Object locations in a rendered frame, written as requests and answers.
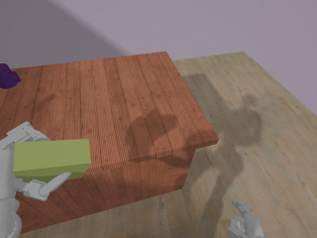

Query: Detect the table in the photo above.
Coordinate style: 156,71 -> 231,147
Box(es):
0,52 -> 219,234

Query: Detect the left robot hand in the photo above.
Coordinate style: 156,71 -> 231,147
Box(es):
0,121 -> 71,202

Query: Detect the robot left forearm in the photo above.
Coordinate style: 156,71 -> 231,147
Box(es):
0,198 -> 22,238

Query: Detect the right robot hand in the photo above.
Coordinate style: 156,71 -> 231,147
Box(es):
228,197 -> 266,238

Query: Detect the sponge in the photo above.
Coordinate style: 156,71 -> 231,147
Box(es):
13,139 -> 91,183

